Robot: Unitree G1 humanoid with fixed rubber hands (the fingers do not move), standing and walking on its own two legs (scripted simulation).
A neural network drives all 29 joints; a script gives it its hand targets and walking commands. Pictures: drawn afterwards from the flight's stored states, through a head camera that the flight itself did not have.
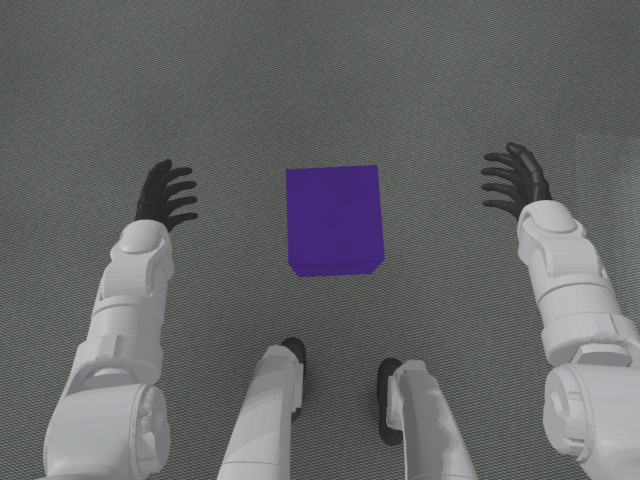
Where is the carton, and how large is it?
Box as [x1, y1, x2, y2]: [286, 165, 384, 276]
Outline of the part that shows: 376,165 286,169 288,263 298,276 371,273 384,259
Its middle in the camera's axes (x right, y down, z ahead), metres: +0.03 -0.02 +0.96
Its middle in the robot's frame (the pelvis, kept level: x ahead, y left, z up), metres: +0.51 +0.04 -0.56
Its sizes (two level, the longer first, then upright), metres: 0.209 0.201 0.265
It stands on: the floor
